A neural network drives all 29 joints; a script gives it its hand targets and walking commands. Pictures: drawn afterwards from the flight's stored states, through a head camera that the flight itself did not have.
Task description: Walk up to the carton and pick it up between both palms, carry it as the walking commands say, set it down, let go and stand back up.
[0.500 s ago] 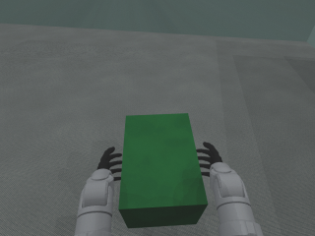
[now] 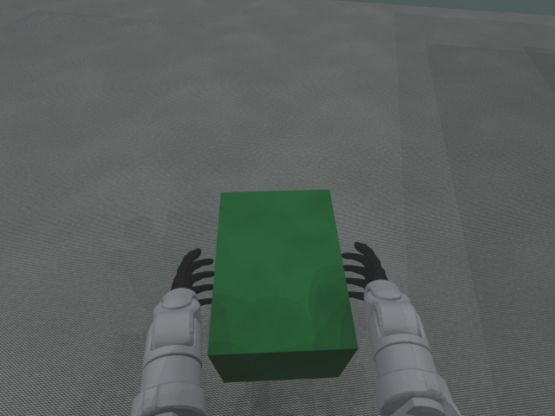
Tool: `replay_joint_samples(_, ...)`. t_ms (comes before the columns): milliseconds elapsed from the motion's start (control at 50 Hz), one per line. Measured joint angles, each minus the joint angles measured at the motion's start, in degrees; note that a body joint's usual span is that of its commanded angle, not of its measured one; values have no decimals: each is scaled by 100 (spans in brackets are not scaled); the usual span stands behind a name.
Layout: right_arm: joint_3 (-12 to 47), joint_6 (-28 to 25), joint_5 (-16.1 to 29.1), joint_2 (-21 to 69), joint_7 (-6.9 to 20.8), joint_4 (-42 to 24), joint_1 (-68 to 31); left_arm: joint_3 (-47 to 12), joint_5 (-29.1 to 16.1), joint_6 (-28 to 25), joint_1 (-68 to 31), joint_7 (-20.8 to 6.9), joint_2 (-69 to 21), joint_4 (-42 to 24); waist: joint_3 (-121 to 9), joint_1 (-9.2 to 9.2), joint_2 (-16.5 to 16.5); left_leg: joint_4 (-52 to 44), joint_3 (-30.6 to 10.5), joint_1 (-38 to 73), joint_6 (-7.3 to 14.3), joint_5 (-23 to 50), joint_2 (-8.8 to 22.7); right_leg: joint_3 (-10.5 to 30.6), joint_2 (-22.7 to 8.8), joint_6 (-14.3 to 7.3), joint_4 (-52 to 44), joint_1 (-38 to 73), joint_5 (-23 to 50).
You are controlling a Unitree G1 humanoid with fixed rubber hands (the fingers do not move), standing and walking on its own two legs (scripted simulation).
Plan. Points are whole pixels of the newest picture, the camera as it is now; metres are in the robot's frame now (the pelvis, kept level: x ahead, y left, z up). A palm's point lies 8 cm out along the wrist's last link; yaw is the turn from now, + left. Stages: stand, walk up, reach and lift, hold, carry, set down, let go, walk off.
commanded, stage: set down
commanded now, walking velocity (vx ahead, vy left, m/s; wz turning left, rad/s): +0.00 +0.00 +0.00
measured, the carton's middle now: (278, 282) +0.38 +0.03 -0.07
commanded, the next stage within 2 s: none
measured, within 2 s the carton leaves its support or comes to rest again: neither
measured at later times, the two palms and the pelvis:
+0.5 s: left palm (203, 310) +0.33 +0.16 -0.10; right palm (363, 306) +0.35 -0.12 -0.09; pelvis -0.03 +0.00 -0.05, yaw -1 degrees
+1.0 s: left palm (212, 314) +0.37 +0.16 -0.19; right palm (351, 310) +0.38 -0.12 -0.18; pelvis -0.04 +0.01 -0.13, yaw -1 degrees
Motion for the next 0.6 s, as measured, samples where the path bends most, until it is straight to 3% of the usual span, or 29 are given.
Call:
replay_joint_samples(320,-392,-988,-3,138,-93,-155,-447,344,22,-1014,-457,119,-171,7,-70,-132,-4,1217,-30,-2367,21,-214,-15,30,-1,36,1181,-2352,-193)
replay_joint_samples(600,-497,-1144,70,192,-44,-489,-916,462,-133,-1152,-989,35,-71,-207,-471,-156,-42,2321,-10,-4416,40,-457,-22,105,13,77,2281,-4416,-419)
